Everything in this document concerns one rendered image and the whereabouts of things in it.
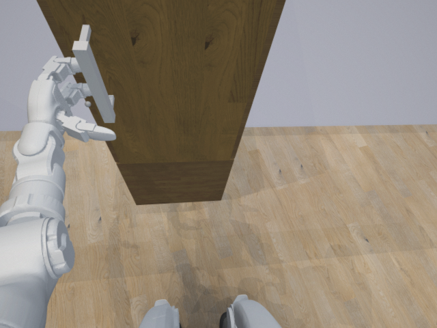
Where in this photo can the cupboard door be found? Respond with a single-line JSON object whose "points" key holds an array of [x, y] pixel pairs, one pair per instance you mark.
{"points": [[181, 71]]}

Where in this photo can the robot shin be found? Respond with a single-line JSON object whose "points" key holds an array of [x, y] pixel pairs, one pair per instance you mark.
{"points": [[161, 302], [239, 298]]}

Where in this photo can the handle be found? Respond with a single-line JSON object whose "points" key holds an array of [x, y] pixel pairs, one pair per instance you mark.
{"points": [[87, 63]]}

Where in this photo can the left robot forearm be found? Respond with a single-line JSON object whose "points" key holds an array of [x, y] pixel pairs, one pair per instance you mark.
{"points": [[39, 184]]}

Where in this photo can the left robot upper arm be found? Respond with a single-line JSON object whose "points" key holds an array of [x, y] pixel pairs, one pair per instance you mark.
{"points": [[33, 256]]}

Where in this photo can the left robot hand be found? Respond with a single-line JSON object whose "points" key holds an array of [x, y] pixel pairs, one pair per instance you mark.
{"points": [[45, 101]]}

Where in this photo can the robot right shin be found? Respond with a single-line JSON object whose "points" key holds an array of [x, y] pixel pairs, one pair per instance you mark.
{"points": [[239, 298]]}

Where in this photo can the robot left shin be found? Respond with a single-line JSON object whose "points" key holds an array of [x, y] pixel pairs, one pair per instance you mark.
{"points": [[161, 302]]}

